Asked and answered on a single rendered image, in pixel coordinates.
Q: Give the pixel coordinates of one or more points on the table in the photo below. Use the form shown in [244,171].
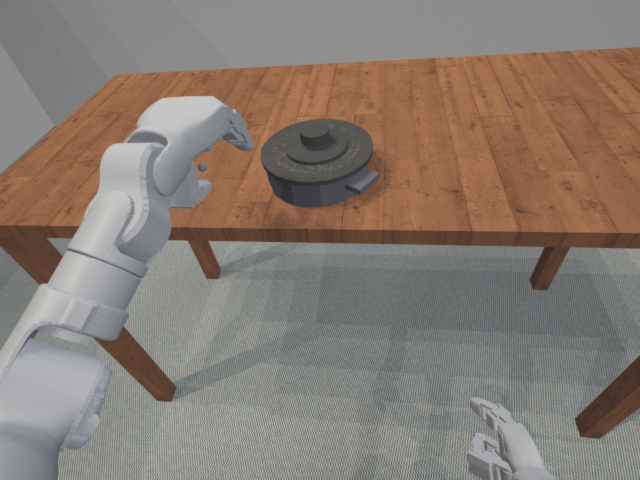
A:
[530,149]

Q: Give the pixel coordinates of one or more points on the left robot forearm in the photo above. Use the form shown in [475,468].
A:
[124,226]

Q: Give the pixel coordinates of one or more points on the lid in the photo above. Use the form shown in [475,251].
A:
[347,152]

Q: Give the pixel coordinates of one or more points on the robot left hand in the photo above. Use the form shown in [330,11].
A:
[199,122]

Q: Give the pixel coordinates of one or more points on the knob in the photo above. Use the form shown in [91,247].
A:
[314,134]

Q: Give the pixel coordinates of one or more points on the pot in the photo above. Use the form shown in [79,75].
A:
[324,195]

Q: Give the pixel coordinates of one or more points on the robot right hand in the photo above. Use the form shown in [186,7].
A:
[493,460]

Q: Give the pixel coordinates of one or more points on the left robot upper arm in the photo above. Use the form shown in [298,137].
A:
[50,399]

